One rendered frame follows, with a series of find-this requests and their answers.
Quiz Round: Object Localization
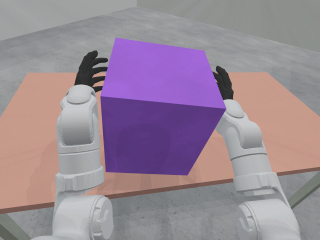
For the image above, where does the left robot hand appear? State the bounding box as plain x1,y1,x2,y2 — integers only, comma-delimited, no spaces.
74,50,108,93

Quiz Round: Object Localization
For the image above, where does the robot right forearm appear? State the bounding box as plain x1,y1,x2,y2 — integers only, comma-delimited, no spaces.
215,99,301,238

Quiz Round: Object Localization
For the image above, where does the right robot hand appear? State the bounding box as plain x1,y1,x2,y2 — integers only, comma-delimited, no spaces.
212,66,234,100

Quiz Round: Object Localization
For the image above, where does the carton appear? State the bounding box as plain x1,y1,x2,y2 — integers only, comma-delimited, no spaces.
100,38,227,176

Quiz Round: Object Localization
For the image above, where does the table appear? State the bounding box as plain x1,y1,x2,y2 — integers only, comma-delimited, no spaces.
0,72,320,240

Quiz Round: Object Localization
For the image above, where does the left robot upper arm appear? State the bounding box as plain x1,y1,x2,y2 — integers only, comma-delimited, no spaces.
31,195,114,240

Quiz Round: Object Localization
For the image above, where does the robot left forearm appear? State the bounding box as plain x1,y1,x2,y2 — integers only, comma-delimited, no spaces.
52,84,104,233

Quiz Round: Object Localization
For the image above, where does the right robot upper arm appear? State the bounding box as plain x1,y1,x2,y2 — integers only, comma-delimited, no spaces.
236,198,301,240

